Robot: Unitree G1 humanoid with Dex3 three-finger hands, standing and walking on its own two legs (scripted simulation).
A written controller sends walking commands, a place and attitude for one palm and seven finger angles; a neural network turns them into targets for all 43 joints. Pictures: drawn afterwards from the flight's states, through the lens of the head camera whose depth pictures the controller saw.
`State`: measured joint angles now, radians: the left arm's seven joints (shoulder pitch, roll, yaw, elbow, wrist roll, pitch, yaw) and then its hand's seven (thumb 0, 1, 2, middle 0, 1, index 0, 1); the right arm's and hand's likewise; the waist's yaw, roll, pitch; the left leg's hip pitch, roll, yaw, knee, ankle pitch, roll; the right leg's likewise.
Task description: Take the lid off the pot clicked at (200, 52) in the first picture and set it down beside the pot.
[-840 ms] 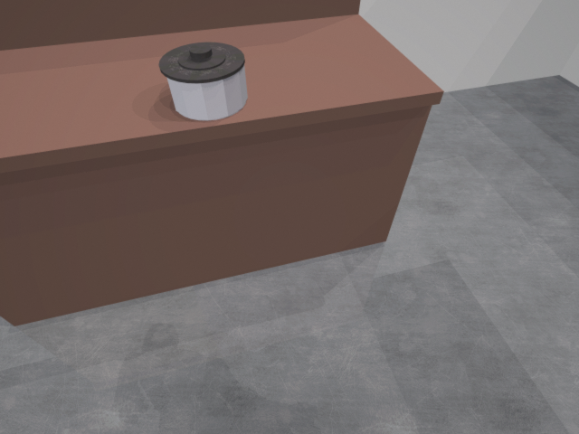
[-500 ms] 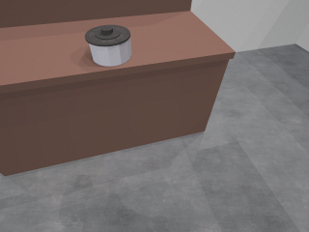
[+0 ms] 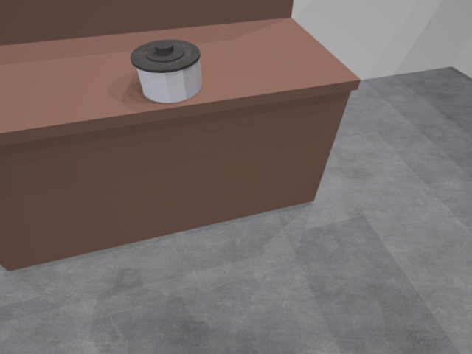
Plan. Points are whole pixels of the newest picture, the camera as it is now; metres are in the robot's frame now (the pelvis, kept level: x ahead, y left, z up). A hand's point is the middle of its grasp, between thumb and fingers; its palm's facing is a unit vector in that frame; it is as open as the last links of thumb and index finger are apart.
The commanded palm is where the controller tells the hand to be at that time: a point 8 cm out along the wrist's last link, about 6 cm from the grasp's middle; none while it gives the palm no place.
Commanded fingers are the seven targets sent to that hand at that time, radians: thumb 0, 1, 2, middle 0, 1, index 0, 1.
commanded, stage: walk to a spot facing it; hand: left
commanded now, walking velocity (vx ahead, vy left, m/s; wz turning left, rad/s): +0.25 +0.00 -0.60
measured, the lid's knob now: (164, 47) +0.91 +0.28 +0.10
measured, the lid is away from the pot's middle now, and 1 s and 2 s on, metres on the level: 0.00 0.00 0.00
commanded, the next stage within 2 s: turn to face it in 0.52 s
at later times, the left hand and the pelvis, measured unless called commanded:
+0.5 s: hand out of the picture +0.07 +0.13 -0.16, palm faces -0.16 -0.96 -0.22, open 7.3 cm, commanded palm none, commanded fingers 0.00 0.90 0.90 -0.20 -0.30 -0.20 -0.30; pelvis +0.08 -0.05 +0.00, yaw -15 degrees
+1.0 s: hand (193, 269) +0.34 +0.13 -0.19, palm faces -0.17 -0.97 -0.16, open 7.3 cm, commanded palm none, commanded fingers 0.00 0.90 0.90 -0.20 -0.30 -0.20 -0.30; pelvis +0.25 -0.03 -0.01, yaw -14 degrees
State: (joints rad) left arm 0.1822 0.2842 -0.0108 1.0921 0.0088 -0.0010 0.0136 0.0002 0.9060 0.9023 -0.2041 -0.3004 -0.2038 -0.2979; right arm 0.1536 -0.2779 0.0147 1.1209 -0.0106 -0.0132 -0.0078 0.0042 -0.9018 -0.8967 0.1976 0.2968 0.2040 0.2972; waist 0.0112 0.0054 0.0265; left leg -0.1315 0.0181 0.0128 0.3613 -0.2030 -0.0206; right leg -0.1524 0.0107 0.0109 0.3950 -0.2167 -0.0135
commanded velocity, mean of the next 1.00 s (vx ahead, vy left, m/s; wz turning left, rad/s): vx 0.15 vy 0.00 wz -0.06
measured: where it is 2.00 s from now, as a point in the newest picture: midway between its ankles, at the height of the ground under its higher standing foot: outside the picture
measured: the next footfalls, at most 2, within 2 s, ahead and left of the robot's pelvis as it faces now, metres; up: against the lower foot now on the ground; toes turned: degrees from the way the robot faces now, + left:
left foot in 0.82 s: +0.36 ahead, -0.01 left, +0.00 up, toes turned -14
right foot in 1.62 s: +0.30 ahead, -0.19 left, +0.00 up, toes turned +10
